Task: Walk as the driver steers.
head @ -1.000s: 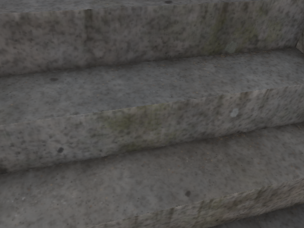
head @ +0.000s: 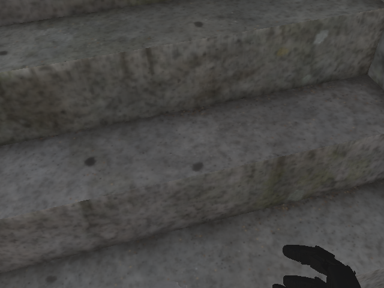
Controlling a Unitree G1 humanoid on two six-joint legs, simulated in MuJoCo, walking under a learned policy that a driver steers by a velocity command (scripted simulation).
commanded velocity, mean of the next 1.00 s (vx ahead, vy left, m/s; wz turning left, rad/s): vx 0.50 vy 0.00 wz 0.33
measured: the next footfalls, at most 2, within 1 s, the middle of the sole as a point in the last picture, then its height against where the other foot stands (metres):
left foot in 0.14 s outside the picture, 0.20 m higher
right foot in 0.62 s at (221, 257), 0.21 m higher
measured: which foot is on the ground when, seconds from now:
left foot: up 0.00-0.12, down 0.14-0.66, up 0.68-1.00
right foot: down 0.00-0.18, up 0.20-0.60, down 0.62-1.00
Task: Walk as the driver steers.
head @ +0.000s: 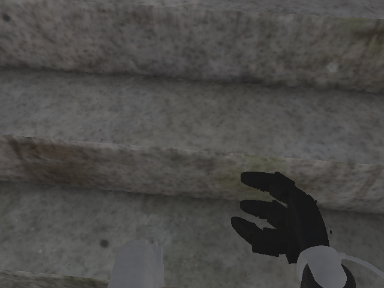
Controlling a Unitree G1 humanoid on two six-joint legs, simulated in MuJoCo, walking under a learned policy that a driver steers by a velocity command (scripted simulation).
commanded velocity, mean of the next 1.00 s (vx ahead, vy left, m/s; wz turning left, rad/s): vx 0.28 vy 0.00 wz -0.25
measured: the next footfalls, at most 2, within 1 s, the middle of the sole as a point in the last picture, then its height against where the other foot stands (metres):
left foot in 0.08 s outside the picture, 0.20 m higher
right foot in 0.62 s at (293, 251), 0.20 m higher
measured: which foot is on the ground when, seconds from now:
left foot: up 0.00-0.06, down 0.08-0.66, up 0.68-1.00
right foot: down 0.00-0.10, up 0.12-0.60, down 0.62-1.00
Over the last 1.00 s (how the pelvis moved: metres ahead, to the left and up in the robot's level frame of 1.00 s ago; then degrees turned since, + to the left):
0.45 0.10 0.42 16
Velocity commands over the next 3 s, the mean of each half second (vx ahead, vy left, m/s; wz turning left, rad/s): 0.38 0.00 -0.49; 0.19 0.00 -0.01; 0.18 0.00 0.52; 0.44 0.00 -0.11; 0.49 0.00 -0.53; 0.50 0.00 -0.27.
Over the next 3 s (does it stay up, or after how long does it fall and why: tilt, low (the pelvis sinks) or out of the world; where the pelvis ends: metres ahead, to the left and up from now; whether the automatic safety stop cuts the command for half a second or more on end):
stays up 1.18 -0.04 1.02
